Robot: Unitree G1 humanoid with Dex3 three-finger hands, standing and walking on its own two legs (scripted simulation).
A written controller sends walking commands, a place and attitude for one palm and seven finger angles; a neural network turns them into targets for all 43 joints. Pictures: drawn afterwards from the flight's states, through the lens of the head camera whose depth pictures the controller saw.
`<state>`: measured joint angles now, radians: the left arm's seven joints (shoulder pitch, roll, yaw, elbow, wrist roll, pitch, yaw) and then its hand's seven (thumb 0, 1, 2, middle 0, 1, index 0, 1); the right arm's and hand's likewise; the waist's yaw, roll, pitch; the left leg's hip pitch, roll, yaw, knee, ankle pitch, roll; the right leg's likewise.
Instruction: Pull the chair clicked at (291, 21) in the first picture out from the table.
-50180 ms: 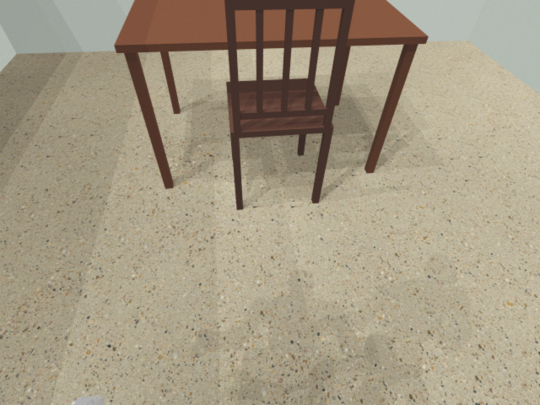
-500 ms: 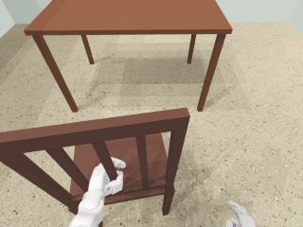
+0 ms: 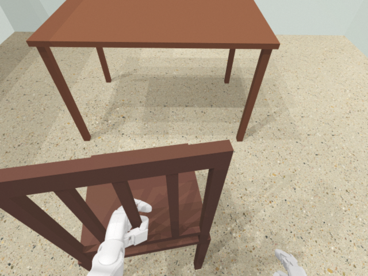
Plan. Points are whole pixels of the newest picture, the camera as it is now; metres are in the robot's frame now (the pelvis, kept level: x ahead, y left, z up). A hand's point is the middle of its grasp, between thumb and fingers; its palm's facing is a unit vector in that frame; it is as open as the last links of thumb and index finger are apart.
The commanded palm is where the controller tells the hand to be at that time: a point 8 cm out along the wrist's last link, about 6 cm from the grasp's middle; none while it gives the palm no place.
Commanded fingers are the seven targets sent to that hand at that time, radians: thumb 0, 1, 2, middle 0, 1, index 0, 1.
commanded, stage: open the thumb and straighten the fingers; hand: left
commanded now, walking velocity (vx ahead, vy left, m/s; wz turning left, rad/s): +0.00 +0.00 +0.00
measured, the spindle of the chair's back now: (133, 215) +0.26 +0.13 -0.04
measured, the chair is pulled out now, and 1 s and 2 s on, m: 0.66 0.66 0.66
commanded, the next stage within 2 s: draw the fingers out of the gap in 0.70 s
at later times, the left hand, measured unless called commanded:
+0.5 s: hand (141, 229) +0.24 +0.11 -0.07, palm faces -0.01 -0.99 -0.11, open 14.9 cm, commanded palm +0.22 +0.16 -0.05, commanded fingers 0.00 -0.55 0.20 -0.05 -0.14 -0.05 -0.14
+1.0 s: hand (135, 247) +0.20 +0.12 -0.06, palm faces +0.00 -0.99 -0.12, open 17.5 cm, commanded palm +0.18 +0.17 -0.05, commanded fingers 0.00 -0.55 0.20 0.00 0.00 0.00 0.00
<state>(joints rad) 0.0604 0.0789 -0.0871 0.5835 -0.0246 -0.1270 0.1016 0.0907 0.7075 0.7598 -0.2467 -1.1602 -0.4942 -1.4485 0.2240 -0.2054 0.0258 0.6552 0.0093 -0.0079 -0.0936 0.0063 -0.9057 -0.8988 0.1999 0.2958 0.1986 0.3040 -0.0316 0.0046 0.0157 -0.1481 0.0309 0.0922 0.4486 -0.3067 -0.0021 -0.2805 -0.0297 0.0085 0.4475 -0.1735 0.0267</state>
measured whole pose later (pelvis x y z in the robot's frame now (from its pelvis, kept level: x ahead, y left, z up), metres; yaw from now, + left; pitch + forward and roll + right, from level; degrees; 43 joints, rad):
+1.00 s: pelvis +0.00 -0.01 -0.04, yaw +5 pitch +10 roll +0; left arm 0.36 0.15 -0.09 0.00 -0.05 0.13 -0.01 -0.01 -0.54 0.20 -0.01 -0.01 0.00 -0.01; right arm 0.30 -0.26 0.03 0.47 0.03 -0.16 -0.05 0.01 -0.91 -0.90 0.20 0.30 0.20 0.30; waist -0.04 0.05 -0.12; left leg -0.55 0.02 0.00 0.87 -0.49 -0.02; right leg -0.65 -0.07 -0.07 0.86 -0.38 0.01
